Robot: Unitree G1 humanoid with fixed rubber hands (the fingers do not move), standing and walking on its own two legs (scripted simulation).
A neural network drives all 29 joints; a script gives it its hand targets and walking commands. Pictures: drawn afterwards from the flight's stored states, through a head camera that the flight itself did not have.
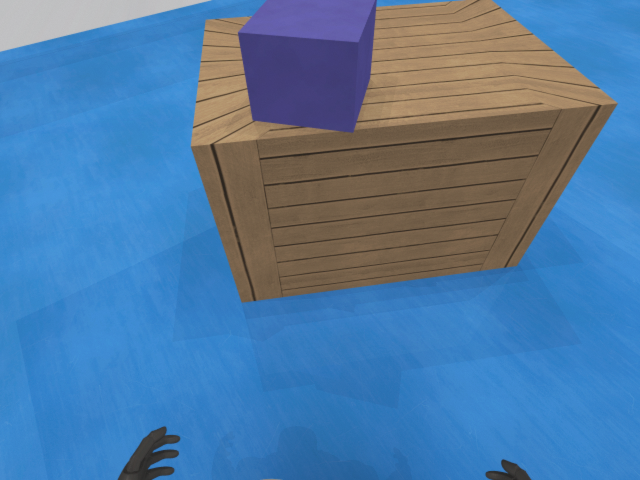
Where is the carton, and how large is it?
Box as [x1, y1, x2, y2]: [238, 0, 376, 132]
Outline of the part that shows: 266,0 238,32 253,120 352,132 370,74 376,0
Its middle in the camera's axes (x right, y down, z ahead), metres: -0.01 -0.44 +0.94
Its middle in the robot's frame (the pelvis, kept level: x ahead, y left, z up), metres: +1.00 +0.07 +0.04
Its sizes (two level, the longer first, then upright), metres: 0.267 0.251 0.206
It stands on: a pedestal, 0.69 m high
